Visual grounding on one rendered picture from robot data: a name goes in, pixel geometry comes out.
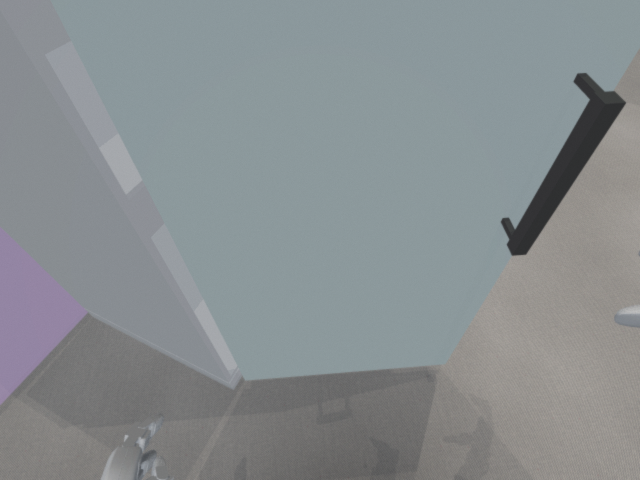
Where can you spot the handle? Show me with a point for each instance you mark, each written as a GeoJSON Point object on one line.
{"type": "Point", "coordinates": [596, 119]}

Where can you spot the fridge door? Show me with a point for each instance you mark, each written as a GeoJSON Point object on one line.
{"type": "Point", "coordinates": [334, 173]}

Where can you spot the robot left hand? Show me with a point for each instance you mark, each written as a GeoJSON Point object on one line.
{"type": "Point", "coordinates": [127, 462]}

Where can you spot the robot right hand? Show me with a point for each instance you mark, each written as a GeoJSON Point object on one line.
{"type": "Point", "coordinates": [629, 316]}

